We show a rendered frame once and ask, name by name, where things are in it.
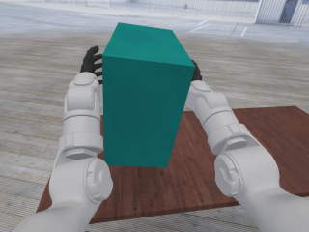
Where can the robot right upper arm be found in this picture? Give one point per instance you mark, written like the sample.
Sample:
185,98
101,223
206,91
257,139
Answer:
250,175

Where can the robot left forearm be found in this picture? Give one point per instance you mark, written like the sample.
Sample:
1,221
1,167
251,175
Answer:
81,128

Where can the table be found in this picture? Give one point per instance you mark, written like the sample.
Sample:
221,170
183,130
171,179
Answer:
188,183

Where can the robot left upper arm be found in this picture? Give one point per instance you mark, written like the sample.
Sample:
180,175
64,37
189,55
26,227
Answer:
77,189

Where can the carton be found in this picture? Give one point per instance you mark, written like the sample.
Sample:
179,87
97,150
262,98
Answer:
146,76

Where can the robot right forearm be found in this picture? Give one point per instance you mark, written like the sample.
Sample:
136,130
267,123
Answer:
222,127

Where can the robot right hand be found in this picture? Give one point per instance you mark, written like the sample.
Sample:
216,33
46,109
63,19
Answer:
197,73

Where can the robot left hand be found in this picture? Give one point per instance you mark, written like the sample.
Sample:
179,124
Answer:
88,65

